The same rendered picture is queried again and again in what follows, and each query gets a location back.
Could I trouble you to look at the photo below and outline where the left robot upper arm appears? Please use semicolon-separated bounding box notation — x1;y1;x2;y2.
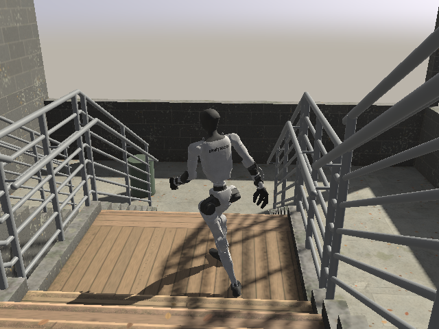
186;141;202;180

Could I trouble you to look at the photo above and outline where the right robot upper arm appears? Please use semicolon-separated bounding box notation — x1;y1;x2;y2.
225;133;254;168

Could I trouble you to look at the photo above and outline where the right robot forearm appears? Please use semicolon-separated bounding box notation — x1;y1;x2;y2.
248;158;264;189

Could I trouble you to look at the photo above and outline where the left robot hand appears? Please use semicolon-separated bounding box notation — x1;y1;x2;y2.
169;177;178;190

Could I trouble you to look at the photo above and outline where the right robot hand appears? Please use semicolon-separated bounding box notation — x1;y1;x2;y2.
253;187;269;209

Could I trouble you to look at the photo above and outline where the right robot foot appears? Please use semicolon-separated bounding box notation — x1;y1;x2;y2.
209;248;221;262

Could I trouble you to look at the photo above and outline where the robot head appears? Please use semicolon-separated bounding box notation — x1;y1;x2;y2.
200;108;225;142

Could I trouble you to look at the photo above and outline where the left robot forearm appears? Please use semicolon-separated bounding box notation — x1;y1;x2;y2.
174;171;190;186

